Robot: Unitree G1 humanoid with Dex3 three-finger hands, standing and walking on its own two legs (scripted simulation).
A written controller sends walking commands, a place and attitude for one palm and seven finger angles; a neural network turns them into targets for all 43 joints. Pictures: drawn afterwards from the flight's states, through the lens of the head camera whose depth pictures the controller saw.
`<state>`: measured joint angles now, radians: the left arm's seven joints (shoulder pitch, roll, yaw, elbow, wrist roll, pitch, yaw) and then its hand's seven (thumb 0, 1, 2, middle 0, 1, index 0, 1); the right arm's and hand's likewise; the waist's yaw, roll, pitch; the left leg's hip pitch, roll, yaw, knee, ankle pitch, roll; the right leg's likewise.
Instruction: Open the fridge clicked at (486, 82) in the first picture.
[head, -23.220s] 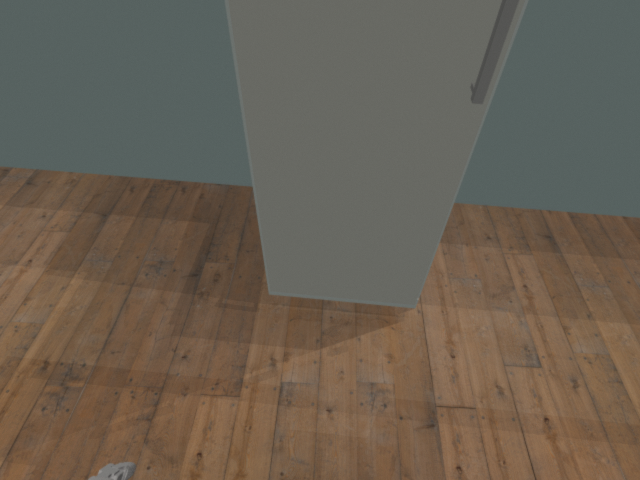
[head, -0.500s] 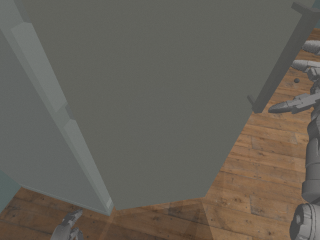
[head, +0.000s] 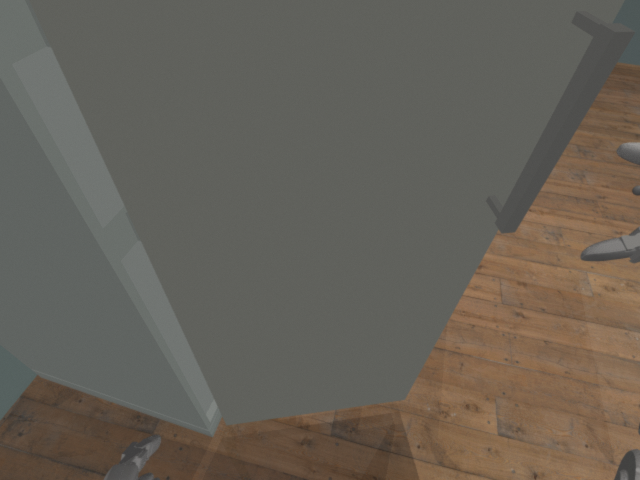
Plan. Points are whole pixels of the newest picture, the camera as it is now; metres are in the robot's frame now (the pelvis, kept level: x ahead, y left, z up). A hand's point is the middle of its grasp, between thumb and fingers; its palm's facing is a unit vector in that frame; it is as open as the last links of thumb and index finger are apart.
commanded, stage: slip the hand off the handle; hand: right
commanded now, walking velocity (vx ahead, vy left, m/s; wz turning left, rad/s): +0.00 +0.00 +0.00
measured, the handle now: (539, 139) +0.44 -0.20 +0.24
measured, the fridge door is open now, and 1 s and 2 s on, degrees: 65 65 65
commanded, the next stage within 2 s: draw the hand back to the body in 0.50 s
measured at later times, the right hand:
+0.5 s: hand out of the picture +0.27 -0.28 +0.23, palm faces +0.28 +0.95 -0.13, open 14.7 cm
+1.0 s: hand out of the picture +0.23 -0.29 +0.21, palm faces +0.15 +0.99 -0.06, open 14.7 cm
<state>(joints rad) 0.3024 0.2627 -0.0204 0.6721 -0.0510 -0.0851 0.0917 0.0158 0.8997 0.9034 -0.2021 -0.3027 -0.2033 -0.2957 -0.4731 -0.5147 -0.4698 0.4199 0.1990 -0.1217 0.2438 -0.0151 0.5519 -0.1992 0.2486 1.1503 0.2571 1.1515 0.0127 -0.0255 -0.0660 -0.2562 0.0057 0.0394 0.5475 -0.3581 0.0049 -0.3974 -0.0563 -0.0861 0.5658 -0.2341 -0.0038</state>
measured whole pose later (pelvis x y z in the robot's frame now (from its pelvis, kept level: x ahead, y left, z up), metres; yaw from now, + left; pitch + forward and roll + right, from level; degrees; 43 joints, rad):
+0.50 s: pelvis -0.02 +0.00 +0.00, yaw -2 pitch -1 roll +1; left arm 0.17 0.24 -0.07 0.66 -0.06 -0.16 0.12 0.02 0.90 0.90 -0.20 -0.30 -0.20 -0.30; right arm -0.23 -0.43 -0.42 0.09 0.25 -0.03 0.22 -0.01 0.56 -0.20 0.25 1.15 0.26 1.15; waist -0.06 -0.03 -0.05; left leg -0.17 0.01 0.07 0.53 -0.34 0.01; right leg -0.32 -0.04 -0.05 0.54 -0.19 0.00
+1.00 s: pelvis -0.01 +0.00 +0.00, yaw -2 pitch -3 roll +1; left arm 0.19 0.28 -0.07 0.63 -0.10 -0.21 0.12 0.02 0.90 0.90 -0.20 -0.30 -0.20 -0.30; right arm -0.05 -0.50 -0.51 -0.02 0.38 0.30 0.40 -0.01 0.55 -0.20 0.25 1.15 0.26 1.15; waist -0.06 -0.05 -0.08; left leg -0.12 0.01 0.07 0.51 -0.34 0.01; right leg -0.27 -0.05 -0.06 0.54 -0.21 0.00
